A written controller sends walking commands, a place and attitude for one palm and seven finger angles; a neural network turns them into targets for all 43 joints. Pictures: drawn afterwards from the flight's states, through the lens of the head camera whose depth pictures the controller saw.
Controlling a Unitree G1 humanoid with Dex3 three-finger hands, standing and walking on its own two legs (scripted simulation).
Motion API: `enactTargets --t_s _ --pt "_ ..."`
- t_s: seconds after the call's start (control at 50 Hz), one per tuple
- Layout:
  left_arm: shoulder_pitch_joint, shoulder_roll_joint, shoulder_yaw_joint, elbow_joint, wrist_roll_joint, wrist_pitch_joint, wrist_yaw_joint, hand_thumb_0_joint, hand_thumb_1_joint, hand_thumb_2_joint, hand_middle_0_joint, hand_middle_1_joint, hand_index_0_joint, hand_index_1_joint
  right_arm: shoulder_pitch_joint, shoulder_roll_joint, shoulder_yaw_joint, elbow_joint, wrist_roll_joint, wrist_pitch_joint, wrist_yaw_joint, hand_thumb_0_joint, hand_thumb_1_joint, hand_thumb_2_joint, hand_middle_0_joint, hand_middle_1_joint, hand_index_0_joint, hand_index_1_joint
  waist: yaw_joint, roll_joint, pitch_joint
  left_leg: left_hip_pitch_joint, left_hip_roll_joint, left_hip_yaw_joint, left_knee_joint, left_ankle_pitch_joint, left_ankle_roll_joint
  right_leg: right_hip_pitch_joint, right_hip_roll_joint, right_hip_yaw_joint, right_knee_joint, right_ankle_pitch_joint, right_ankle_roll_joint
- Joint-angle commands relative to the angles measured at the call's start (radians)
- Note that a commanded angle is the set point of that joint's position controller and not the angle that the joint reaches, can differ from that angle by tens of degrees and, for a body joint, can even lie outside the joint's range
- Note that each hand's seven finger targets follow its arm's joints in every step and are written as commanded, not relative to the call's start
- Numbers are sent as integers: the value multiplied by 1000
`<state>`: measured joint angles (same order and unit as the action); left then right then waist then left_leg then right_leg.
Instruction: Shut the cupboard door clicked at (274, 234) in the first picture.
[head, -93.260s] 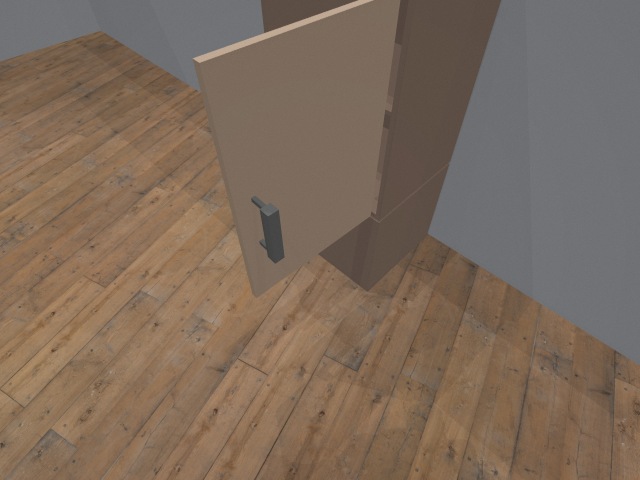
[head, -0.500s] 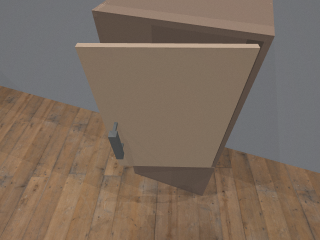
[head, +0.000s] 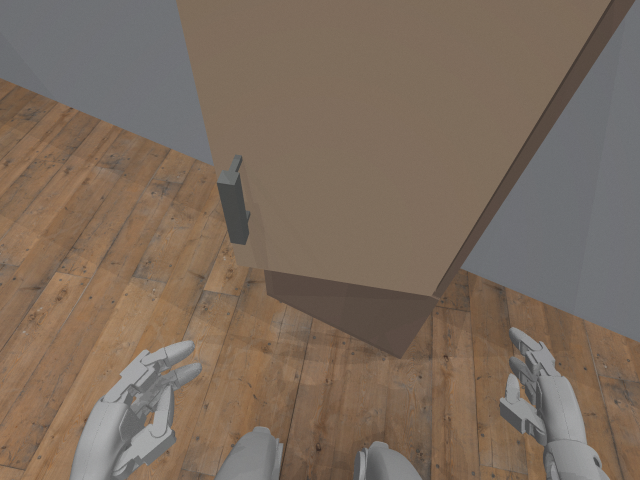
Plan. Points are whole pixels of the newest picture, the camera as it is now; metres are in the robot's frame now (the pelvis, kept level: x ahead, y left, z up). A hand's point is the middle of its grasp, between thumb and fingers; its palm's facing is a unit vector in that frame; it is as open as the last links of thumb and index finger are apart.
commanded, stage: raise the hand and make a fist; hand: left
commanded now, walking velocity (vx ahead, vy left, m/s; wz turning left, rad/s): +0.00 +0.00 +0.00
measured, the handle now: (238, 200) +0.50 +0.19 +0.00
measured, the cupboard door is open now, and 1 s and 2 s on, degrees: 18 18 18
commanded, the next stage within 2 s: bring the fist close to the handle in 1.50 s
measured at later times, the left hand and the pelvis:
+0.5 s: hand (134, 385) +0.20 +0.22 +0.03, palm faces +0.03 -1.00 -0.06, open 3.9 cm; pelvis -0.01 +0.04 -0.02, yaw -1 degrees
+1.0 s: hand (138, 385) +0.21 +0.23 +0.01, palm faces -0.09 -1.00 -0.02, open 3.1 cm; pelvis +0.00 +0.05 -0.02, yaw +0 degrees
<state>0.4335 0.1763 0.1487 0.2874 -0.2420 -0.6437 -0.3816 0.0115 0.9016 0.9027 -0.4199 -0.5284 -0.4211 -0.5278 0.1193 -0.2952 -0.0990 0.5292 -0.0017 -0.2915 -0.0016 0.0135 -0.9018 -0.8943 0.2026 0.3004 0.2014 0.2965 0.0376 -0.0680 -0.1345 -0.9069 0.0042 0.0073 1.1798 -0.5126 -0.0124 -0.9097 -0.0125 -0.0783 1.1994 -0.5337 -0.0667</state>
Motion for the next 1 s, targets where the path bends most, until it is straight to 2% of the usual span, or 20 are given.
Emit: enactTargets --t_s 0.0,0.02,0.06,0.12,0.2,0.22,0.24,0.28,0.32,0.38,0.44,0.5,0.56,0.62,0.72,0.76,0.82,0.92,0.94,0.98 --pt "-294 183 69 -600 -90 -174 25 0 900 900 -585 -720 -585 -720 -6 -60 8 -152 6 -48 -23 0 -900 -900 200 300 200 300 -45 226 -313 20 -23 -8 23 87 46 62 -6 233 -206 -57 29" --pt "-341 172 22 -676 -99 -170 22 0 900 900 -603 -740 -603 -740 -3 -68 17 -151 5 -48 -34 0 -900 -900 200 300 200 300 -77 194 -320 19 -14 -23 34 74 54 39 4 228 -200 -73 29" --pt "-262 137 -43 -630 -95 -121 5 0 900 900 -640 -780 -640 -780 18 -81 23 -138 16 -49 -56 0 -900 -900 200 300 200 300 -102 143 -256 -20 -7 -28 39 30 60 22 8 221 -228 -123 35" --pt "-205 159 -53 -484 -73 40 -23 0 900 900 -695 -840 -695 -840 38 -92 38 -138 32 -27 -80 0 -900 -900 200 300 200 300 -108 87 -184 -93 -7 -36 35 -15 65 12 13 207 -257 -200 48" --pt "-74 186 24 -357 -58 312 -16 0 900 900 -768 -920 -768 -920 28 -78 39 -186 60 23 -80 0 -900 -900 200 300 200 300 -34 -13 -204 -127 -16 -34 -31 -8 55 118 -9 196 -294 -223 63" --pt "-38 212 86 -333 -69 357 5 0 900 900 -787 -940 -787 -940 7 -69 40 -196 58 35 -79 0 -900 -900 200 300 200 300 4 -14 -221 -127 -20 -33 -40 15 51 160 -9 196 -292 -214 58" --pt "-40 204 107 -385 -82 375 29 0 900 900 -805 -960 -805 -960 3 -58 42 -213 56 41 -75 0 -900 -900 200 300 200 300 14 -25 -256 -114 -24 -34 -47 47 46 195 -16 192 -285 -169 62" --pt "-32 193 158 -457 -96 355 100 0 900 900 -842 -1000 -842 -1000 -7 -32 42 -214 47 46 -70 0 -900 -900 200 300 200 300 36 -34 -276 -96 -21 -38 -59 99 38 222 -12 169 -255 -70 62" --pt "-33 195 174 -516 -86 276 163 0 900 900 -878 -1040 -878 -1040 -4 -21 41 -201 35 38 -67 0 -900 -900 200 300 200 300 45 10 -278 -69 -11 -49 -76 146 34 200 8 121 -197 27 46" --pt "-52 144 72 -538 -38 137 191 0 900 900 -933 -1100 -933 -1100 34 -29 45 -165 12 19 -48 0 -900 -900 200 300 200 300 -3 89 -229 -17 -5 -63 -94 156 31 66 23 53 -128 83 32" --pt "-70 103 -30 -485 -13 68 148 0 900 900 -988 -1160 -988 -1160 56 -62 43 -149 7 8 -43 0 -900 -900 200 300 200 300 -56 87 -186 -18 -2 -84 -88 78 34 -44 29 29 -106 21 30" --pt "-63 120 -46 -450 -26 79 84 0 900 900 -1043 -1220 -1043 -1220 74 -90 38 -163 20 1 -50 0 -900 -900 200 300 200 300 -64 81 -187 -37 -6 -102 -108 -28 35 -63 25 34 -118 -46 31" --pt "-69 179 15 -513 -43 116 70 0 900 900 -1098 -1280 -1098 -1280 69 -100 36 -186 26 6 -55 0 -900 -900 200 300 200 300 -32 131 -255 6 -9 -117 -139 -22 29 -35 27 25 -99 -4 27" --pt "-37 234 105 -627 -56 129 114 0 900 900 -1153 -1340 -1153 -1340 69 -92 32 -201 21 20 -55 0 -900 -900 200 300 200 300 15 198 -362 103 -4 -128 -147 144 6 5 39 2 -55 108 18" --pt "14 141 44 -586 -46 155 158 0 900 900 -1245 -1440 -1245 -1440 81 -76 37 -204 12 61 -40 0 -900 -900 200 300 200 300 -18 154 -286 104 5 -134 -136 232 -8 -19 48 -20 -54 153 24" --pt "3 111 -15 -525 -20 178 139 0 900 900 -1282 -1480 -1282 -1480 83 -85 38 -205 14 76 -35 0 -900 -900 200 300 200 300 -50 128 -222 70 9 -137 -133 169 -7 -53 46 -24 -64 128 30" --pt "-55 121 -42 -475 -4 209 96 0 900 900 -1300 -1500 -1300 -1500 85 -99 46 -217 20 83 -40 0 -900 -900 200 300 200 300 -68 119 -159 20 3 -146 -144 55 2 -70 46 -16 -83 78 26" --pt "-131 231 81 -575 -42 190 75 0 900 900 -1300 -1500 -1300 -1500 84 -96 51 -232 17 75 -53 0 -900 -900 200 300 200 300 -29 160 -266 55 -5 -132 -127 90 4 -23 49 2 -79 95 18" --pt "-133 233 93 -619 -53 173 78 0 900 900 -1300 -1500 -1300 -1500 80 -91 53 -235 16 71 -52 0 -900 -900 200 300 200 300 -16 186 -316 88 -6 -132 -126 132 -5 -10 47 0 -69 113 15" --pt "-95 217 106 -627 -71 152 91 0 900 900 -1300 -1500 -1300 -1500 79 -79 57 -228 12 68 -47 0 -900 -900 200 300 200 300 -7 205 -321 108 -5 -128 -124 175 -10 -8 48 -3 -64 133 15"
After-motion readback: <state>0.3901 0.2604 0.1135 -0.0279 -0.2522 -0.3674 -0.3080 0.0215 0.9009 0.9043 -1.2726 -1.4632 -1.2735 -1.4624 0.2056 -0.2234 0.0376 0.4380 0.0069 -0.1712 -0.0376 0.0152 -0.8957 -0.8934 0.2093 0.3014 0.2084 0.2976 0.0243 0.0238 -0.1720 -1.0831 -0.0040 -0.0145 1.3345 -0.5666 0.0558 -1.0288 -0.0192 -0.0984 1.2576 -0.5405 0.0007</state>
